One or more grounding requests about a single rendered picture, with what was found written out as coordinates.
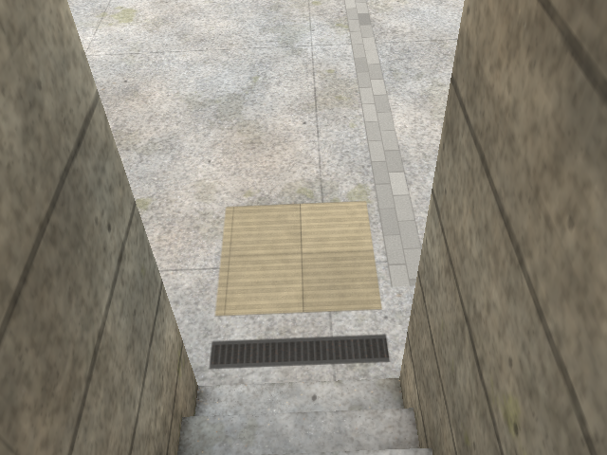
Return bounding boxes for stairs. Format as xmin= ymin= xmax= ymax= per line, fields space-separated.
xmin=177 ymin=378 xmax=432 ymax=455

